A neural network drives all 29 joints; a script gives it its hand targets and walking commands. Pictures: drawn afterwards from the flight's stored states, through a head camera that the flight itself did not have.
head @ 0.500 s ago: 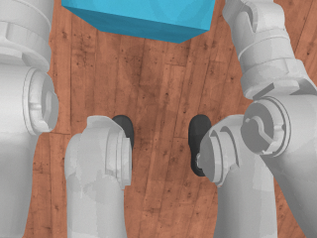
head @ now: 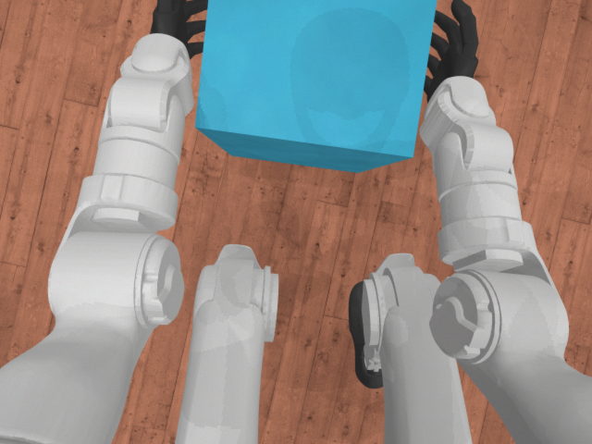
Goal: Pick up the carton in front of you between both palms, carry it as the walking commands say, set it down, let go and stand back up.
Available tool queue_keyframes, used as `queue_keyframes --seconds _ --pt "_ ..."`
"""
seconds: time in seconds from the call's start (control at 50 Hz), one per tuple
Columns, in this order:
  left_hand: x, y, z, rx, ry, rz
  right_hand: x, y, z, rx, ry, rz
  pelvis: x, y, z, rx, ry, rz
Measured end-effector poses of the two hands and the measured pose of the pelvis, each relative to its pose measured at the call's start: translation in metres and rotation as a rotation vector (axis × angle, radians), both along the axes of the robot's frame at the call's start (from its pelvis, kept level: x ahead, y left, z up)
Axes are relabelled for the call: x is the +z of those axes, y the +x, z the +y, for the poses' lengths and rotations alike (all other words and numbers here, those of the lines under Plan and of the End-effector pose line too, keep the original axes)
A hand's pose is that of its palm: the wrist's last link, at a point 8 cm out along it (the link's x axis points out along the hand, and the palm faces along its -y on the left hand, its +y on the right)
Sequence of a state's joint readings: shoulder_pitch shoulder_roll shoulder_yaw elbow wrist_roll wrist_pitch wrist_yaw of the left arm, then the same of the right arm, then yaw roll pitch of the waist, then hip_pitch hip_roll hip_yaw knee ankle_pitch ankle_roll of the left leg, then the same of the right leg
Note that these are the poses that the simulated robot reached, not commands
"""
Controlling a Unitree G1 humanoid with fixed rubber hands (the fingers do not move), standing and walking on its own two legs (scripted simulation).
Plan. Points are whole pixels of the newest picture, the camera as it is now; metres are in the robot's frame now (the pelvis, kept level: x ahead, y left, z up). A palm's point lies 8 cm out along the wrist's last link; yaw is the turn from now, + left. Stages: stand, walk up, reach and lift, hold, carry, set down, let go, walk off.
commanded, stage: reach and lift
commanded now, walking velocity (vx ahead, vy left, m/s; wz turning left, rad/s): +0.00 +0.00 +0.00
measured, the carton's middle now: (309, 78) +0.54 +0.05 -0.17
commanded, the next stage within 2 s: none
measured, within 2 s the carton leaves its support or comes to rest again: neither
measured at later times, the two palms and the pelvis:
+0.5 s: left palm (118, 4) +0.49 +0.19 +0.05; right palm (567, 54) +0.49 -0.11 +0.06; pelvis +0.00 +0.00 +0.11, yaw +2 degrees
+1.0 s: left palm out of the picture +0.44 +0.17 +0.21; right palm out of the picture +0.44 -0.13 +0.22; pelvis +0.05 +0.00 +0.24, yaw +3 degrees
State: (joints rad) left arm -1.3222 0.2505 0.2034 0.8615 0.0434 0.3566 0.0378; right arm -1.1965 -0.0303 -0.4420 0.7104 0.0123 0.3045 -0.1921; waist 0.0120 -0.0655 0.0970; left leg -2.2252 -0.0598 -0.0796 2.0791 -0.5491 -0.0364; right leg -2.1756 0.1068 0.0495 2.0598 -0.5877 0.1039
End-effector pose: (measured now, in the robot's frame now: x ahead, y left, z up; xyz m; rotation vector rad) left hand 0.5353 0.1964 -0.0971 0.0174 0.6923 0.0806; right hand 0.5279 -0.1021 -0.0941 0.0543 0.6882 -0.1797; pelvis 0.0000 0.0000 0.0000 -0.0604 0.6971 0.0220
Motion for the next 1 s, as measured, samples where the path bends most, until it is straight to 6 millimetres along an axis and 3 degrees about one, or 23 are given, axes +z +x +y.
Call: queue_keyframes --seconds 0.14,0.34,0.58,1.0 --pt "0.064 -0.02 0.004 0.011 0.015 0.028 0.059 -0.018 0.004 0.02 -0.008 0.025 0.038 -0.01 -0.006 0.019 0.002 0.024" --pt "0.108 -0.029 -0.015 -0.003 0.006 0.009 0.106 -0.031 -0.015 -0.007 -0.011 0.005 0.077 -0.011 -0.004 0.006 0.009 0.053" --pt "0.175 -0.054 -0.009 0.052 -0.018 0.008 0.179 -0.042 -0.009 0.034 -0.019 0.002 0.132 0.012 -0.004 0.02 0.02 0.019" --pt "0.311 -0.1 -0.025 0.081 -0.021 0.01 0.312 -0.083 -0.025 0.049 -0.009 0.004 0.245 0.048 -0.004 0.017 0.049 -0.191"
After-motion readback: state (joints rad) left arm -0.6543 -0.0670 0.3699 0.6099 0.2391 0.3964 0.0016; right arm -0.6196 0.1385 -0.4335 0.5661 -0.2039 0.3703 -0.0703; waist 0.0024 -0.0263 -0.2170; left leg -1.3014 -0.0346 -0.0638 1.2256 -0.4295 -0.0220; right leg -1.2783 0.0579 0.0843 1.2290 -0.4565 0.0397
